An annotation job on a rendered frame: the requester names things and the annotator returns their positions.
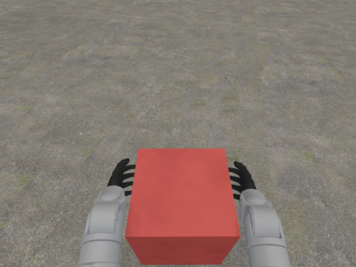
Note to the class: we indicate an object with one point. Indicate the carton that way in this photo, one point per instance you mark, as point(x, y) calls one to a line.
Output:
point(182, 209)

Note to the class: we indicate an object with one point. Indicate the right robot hand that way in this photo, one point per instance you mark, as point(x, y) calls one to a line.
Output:
point(244, 179)

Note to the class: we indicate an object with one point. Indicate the left robot hand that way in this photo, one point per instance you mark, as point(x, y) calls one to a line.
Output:
point(118, 176)

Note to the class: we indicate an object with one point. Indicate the right robot forearm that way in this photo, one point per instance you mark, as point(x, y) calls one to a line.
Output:
point(264, 235)

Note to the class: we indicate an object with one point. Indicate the left robot forearm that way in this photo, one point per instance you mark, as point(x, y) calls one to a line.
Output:
point(102, 237)

